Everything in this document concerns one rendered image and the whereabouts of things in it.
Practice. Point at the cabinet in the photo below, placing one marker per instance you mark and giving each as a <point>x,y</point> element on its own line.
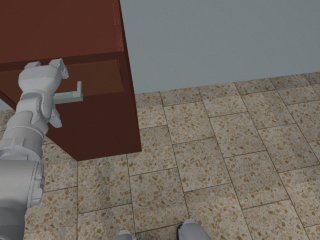
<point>77,31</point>

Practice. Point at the left robot shin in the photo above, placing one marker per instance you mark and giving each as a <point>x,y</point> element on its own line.
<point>124,232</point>

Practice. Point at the robot left upper arm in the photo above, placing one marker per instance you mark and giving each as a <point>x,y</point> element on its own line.
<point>21,186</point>

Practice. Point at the drawer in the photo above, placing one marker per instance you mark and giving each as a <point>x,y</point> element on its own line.
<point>97,78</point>

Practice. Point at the handle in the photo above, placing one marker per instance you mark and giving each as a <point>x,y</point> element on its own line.
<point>68,97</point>

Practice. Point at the robot right thigh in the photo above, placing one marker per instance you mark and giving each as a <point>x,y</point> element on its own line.
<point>192,231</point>

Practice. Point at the left robot forearm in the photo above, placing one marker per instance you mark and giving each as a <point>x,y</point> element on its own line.
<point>24,135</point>

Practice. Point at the left robot hand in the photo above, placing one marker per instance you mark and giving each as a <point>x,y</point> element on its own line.
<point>46,78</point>

